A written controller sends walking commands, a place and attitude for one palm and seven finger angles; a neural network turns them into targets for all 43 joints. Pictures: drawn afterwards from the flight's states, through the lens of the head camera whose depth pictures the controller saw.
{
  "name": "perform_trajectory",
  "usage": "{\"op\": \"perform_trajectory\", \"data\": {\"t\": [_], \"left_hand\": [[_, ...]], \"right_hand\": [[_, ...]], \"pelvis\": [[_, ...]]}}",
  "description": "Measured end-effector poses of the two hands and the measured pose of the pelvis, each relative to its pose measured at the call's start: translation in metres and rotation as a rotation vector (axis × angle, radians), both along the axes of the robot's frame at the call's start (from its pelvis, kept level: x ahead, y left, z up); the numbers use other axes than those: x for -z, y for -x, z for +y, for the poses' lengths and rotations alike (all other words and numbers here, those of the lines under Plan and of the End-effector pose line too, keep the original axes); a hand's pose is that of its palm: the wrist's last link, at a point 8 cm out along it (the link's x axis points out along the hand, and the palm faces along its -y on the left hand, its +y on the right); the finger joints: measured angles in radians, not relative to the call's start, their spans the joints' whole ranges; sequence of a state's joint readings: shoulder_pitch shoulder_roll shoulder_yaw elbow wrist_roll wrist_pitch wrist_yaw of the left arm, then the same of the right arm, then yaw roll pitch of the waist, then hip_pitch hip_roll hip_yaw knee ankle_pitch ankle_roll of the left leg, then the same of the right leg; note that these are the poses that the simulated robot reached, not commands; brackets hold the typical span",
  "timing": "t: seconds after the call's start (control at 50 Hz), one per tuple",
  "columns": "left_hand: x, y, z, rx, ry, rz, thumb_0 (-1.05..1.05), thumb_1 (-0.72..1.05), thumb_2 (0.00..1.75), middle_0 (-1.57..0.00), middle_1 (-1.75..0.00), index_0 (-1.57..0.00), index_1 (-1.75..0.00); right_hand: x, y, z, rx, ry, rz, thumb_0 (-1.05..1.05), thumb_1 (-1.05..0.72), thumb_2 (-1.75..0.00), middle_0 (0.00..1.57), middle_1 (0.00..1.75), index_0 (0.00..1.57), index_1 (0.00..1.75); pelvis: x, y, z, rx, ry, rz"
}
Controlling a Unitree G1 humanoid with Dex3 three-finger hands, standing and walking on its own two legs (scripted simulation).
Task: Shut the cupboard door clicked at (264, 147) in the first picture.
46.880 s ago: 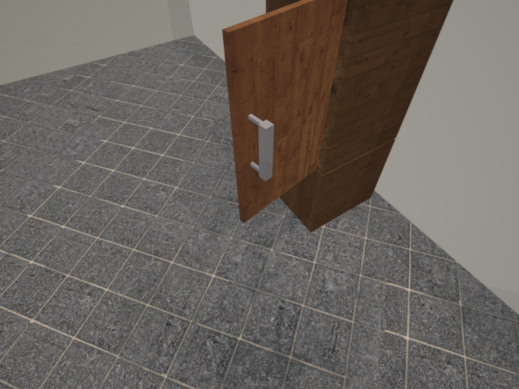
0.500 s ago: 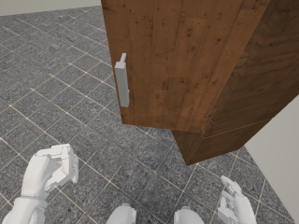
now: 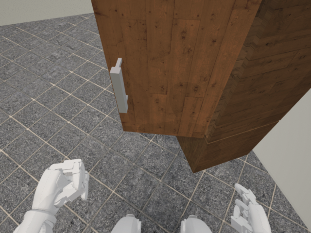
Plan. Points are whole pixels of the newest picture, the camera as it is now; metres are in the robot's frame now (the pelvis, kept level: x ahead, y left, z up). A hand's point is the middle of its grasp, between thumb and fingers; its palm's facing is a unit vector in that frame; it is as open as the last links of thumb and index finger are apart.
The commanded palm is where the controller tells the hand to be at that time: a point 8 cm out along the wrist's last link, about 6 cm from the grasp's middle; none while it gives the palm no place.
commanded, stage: bring the fist close to the handle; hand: left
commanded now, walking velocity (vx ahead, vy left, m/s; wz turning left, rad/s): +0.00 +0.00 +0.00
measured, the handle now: (121, 87) +0.51 +0.14 +0.06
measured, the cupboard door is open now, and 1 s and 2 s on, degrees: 66 66 59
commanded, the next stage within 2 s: push the door shut along its arc in 1.38 s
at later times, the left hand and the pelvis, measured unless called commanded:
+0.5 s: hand (103, 145) +0.31 +0.15 +0.07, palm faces -0.05 -1.00 -0.02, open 3.1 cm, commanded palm +0.30 +0.20 +0.06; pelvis +0.00 +0.00 +0.00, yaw +0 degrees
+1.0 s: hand (129, 118) +0.40 +0.10 +0.06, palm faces -0.09 -1.00 -0.01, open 3.1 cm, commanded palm +0.38 +0.16 +0.06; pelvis +0.00 +0.00 +0.01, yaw -1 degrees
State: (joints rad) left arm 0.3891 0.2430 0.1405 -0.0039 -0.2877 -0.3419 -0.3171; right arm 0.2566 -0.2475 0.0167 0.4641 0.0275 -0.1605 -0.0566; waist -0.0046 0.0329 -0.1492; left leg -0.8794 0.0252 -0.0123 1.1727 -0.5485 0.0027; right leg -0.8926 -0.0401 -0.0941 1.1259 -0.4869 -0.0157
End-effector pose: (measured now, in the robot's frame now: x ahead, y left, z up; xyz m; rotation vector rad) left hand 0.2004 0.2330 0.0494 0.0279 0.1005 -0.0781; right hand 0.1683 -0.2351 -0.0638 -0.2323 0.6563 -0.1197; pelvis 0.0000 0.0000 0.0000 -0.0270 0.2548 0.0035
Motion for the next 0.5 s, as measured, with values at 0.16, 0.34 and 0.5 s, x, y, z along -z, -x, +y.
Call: {"op": "perform_trajectory", "data": {"t": [0.16,0.34,0.5], "left_hand": [[-0.014,-0.021,-0.001,-0.032,-0.008,-0.158,0.02,0.89,0.90,-1.31,-1.50,-1.30,-1.50],[-0.004,-0.066,-0.031,0.066,0.014,-0.057,0.02,0.90,0.90,-1.30,-1.50,-1.30,-1.50],[-0.017,-0.092,-0.032,-0.022,0.008,-0.128,0.02,0.90,0.90,-1.30,-1.50,-1.30,-1.50]], "right_hand": [[0.006,0.001,0.001,-0.029,0.016,0.000,0.01,-0.90,-0.90,0.21,0.30,0.20,0.30],[0.011,0.020,-0.001,0.024,-0.006,0.059,0.01,-0.90,-0.90,0.21,0.30,0.20,0.30],[0.014,0.033,-0.004,0.030,-0.011,0.129,0.01,-0.90,-0.90,0.21,0.30,0.20,0.30]], "pelvis": [[0.006,0.005,-0.002,-0.010,0.006,0.005],[0.000,0.004,0.001,0.003,-0.004,0.015],[-0.005,-0.001,0.002,0.007,-0.013,0.015]]}}
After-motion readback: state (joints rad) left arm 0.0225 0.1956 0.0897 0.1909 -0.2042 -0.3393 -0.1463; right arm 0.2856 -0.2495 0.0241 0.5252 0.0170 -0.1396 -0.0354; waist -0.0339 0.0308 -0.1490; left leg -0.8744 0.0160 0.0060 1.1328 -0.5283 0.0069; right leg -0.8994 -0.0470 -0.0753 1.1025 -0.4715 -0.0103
